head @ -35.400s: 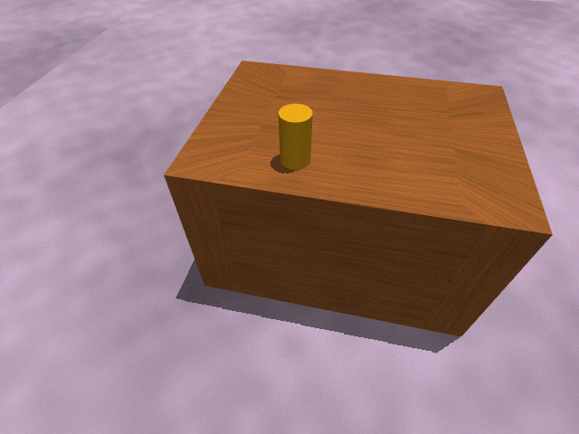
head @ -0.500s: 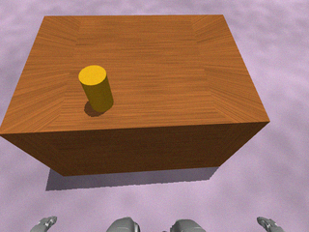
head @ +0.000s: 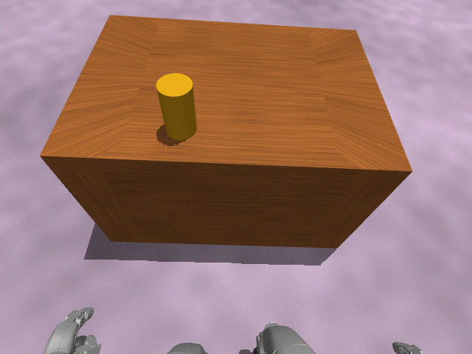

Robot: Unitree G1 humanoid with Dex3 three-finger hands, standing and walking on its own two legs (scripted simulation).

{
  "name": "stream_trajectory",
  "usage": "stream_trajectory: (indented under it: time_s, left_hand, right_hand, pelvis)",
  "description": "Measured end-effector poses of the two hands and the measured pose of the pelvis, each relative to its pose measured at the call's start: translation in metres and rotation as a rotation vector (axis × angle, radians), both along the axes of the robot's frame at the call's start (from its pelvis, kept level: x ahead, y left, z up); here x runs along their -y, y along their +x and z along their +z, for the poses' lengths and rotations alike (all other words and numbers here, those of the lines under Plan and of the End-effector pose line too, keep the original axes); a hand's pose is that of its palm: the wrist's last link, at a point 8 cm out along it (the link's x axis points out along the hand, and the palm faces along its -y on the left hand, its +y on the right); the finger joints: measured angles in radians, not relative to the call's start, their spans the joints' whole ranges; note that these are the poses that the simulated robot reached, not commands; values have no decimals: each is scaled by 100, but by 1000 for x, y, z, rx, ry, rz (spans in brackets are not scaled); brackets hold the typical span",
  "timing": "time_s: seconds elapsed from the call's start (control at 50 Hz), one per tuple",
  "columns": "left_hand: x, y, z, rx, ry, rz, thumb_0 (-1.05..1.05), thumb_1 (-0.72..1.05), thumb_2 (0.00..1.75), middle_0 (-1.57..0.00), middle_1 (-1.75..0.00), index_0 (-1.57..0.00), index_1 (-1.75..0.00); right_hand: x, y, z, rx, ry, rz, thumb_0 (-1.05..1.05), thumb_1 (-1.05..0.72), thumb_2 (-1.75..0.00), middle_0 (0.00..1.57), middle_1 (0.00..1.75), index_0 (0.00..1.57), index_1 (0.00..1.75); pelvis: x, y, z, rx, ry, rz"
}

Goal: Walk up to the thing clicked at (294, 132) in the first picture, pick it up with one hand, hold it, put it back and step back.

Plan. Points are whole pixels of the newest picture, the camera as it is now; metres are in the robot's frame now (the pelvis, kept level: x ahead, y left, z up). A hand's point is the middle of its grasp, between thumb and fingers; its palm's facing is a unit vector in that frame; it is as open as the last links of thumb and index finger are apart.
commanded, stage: step back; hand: left
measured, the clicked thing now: (178, 108) +0.70 +0.17 -0.08
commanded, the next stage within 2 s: none
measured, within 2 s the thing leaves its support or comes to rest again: neither
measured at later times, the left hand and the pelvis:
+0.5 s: hand out of the picture -0.08 +0.22 -0.13, palm faces -0.06 -0.91 -0.41, open 7.4 cm; pelvis -0.15 -0.05 +0.01, yaw -4 degrees
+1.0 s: hand out of the picture -0.21 +0.20 -0.15, palm faces -0.02 -0.93 -0.38, open 7.4 cm; pelvis -0.32 -0.06 +0.00, yaw -2 degrees
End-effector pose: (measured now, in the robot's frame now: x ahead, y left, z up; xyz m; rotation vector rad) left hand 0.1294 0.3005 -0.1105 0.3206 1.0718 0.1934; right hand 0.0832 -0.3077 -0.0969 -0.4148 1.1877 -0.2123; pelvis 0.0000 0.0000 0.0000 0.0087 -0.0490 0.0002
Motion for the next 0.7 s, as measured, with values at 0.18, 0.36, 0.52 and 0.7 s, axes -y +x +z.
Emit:
stream_trajectory:
  time_s: [0.18, 0.36, 0.52, 0.7]
  left_hand:
    - [-3, -80, 0, -102, -2, 13, 1, 91, 90, -20, -30, -20, -30]
    - [20, -159, -4, -169, 59, -26, 1, 91, 90, -20, -30, -20, -30]
    - [42, -214, 29, -139, 75, 3, 1, 90, 90, -20, -31, -20, -30]
    - [33, -212, 21, 43, 80, -13, 1, 90, 90, -20, -31, -20, -30]
  right_hand:
    - [8, -35, 26, 62, -28, -9, 1, -90, -90, 21, 31, 20, 30]
    - [47, -83, 0, 151, 0, -29, 1, -90, -90, 21, 30, 20, 30]
    - [58, -165, -10, 60, 55, -86, 1, -90, -90, 20, 30, 20, 30]
    - [49, -253, -23, -94, 22, -32, 1, -90, -90, 20, 30, 20, 30]
  pelvis:
    - [7, -47, 13, -29, -36, -39]
    - [34, -117, -7, -1, -26, -95]
    - [46, -159, 9, -10, 32, -64]
    - [42, -219, -5, -23, 1, 36]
